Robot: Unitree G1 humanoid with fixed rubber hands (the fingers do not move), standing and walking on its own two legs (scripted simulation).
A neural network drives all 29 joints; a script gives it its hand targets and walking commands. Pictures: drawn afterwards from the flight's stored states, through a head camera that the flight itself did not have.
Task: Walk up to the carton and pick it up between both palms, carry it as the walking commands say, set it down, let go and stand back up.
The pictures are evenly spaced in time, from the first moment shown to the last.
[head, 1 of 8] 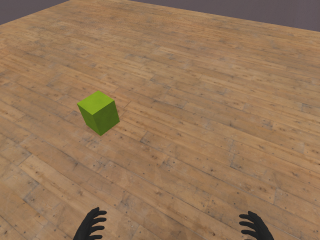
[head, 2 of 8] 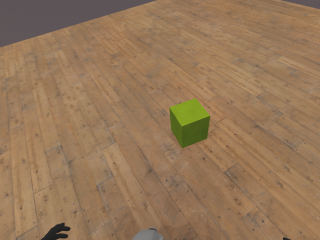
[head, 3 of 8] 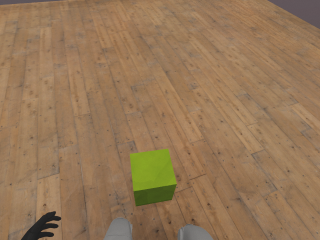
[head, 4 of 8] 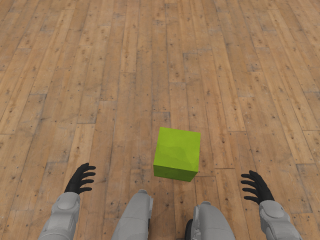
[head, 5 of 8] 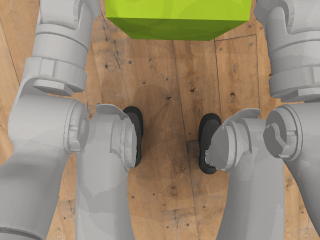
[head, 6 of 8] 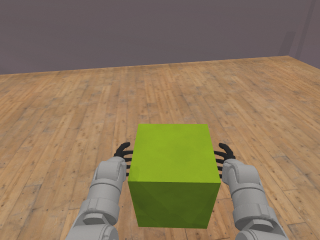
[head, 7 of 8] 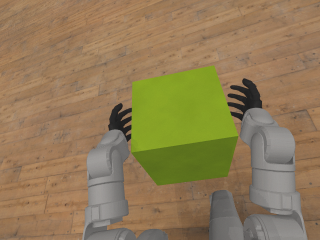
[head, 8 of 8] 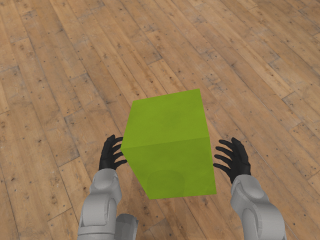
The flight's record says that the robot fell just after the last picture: yes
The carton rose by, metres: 0.67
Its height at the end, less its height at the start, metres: +0.35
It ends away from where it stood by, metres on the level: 7.82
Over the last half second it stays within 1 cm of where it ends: no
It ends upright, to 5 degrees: no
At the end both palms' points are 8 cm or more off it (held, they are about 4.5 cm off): no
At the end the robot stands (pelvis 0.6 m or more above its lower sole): no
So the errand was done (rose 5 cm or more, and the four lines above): no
